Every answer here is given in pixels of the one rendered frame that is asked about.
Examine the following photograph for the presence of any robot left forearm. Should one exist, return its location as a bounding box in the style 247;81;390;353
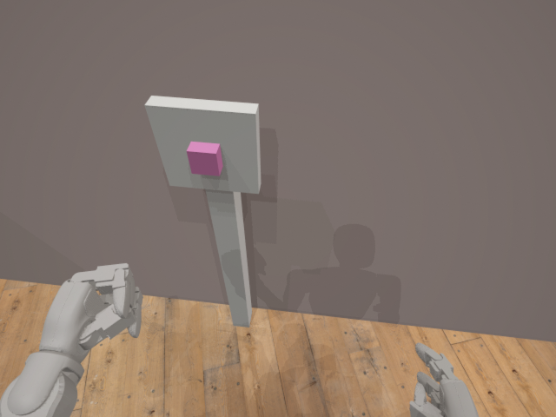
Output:
0;350;84;417

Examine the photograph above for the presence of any robot right hand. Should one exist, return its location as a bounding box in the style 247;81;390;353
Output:
410;342;479;417

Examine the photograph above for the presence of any panel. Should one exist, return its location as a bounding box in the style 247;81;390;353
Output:
144;96;261;328

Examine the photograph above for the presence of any robot left hand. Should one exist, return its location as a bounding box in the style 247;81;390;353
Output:
39;263;143;363

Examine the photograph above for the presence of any button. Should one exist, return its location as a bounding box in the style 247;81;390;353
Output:
187;142;223;176

